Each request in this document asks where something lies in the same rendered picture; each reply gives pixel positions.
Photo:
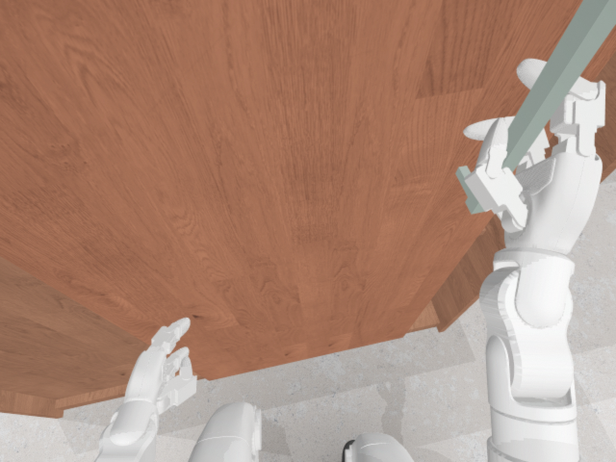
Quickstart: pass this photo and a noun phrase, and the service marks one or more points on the robot right forearm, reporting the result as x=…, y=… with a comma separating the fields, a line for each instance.
x=530, y=371

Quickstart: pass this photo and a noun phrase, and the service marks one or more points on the left robot thigh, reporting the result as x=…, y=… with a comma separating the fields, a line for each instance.
x=231, y=435

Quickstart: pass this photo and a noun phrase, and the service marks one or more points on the right robot thigh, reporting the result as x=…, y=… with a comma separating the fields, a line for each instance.
x=376, y=447

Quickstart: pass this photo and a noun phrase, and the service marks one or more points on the robot left hand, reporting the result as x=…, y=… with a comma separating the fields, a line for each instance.
x=153, y=377

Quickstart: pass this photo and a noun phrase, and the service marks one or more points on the wardrobe door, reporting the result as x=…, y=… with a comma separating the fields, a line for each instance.
x=51, y=346
x=280, y=172

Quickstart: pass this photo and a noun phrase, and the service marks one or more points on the handle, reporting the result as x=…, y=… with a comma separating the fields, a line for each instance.
x=585, y=34

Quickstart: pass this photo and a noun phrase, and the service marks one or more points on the robot right hand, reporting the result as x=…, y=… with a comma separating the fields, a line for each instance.
x=559, y=191

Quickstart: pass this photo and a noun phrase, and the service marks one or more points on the robot left forearm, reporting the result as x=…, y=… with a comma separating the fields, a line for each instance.
x=131, y=434

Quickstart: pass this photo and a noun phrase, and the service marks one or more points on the robot thigh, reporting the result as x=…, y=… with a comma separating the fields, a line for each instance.
x=231, y=435
x=376, y=447

